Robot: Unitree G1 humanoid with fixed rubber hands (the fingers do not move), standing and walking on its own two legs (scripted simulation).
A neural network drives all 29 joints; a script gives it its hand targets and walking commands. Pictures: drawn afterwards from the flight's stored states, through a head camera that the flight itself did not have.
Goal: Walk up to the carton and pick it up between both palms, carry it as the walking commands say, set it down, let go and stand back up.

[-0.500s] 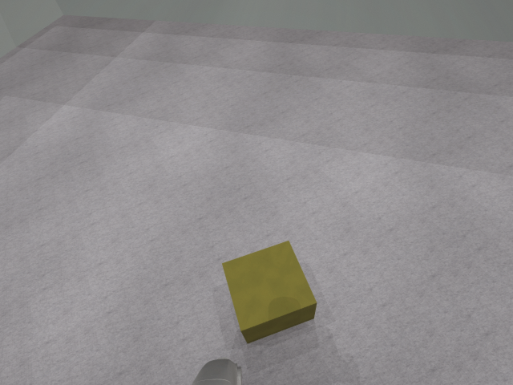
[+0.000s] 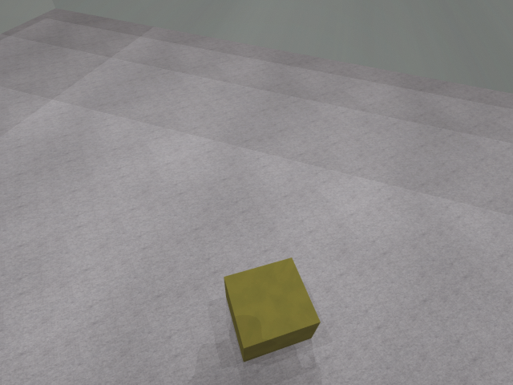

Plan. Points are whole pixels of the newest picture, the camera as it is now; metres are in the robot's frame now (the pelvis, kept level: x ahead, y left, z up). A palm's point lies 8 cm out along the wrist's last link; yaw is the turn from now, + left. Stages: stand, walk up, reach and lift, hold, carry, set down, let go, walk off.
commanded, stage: walk up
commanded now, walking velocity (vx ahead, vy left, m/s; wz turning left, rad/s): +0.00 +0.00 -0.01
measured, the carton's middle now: (268, 308) +0.49 -0.03 -0.68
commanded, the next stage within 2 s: none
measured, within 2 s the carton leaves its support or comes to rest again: neither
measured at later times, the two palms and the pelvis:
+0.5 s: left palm out of the picture -0.03 +0.20 -0.16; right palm out of the picture -0.07 -0.25 -0.13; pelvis -0.01 -0.03 +0.00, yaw +4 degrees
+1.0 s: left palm out of the picture -0.10 +0.05 -0.12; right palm out of the picture +0.14 -0.36 -0.13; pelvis +0.01 -0.14 +0.01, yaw +13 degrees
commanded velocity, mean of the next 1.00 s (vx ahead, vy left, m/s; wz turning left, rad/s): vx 0.11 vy -0.11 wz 0.19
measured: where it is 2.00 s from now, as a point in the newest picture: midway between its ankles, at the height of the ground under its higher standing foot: outside the picture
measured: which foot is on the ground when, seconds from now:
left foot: down 0.00-0.70, up 0.72-1.00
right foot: up 0.00-0.08, down 0.10-0.38, up 0.40-0.70, down 0.72-1.00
